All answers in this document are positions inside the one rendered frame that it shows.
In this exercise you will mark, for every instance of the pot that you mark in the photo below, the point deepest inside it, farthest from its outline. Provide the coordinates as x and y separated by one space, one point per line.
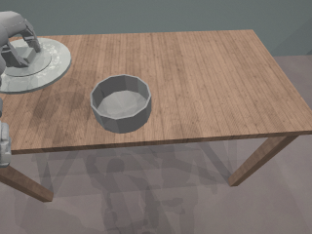
121 103

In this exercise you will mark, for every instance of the left robot upper arm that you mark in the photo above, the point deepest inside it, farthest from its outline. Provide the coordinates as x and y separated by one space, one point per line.
5 145

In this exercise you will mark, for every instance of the knob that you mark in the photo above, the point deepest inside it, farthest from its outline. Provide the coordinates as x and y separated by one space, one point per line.
27 53

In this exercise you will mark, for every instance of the table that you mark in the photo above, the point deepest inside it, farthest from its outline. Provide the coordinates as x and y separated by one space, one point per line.
205 86

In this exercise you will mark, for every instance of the left robot hand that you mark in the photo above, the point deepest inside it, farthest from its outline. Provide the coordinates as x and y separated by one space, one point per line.
15 24

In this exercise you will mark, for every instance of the lid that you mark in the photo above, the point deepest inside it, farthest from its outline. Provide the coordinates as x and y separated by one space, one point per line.
47 67

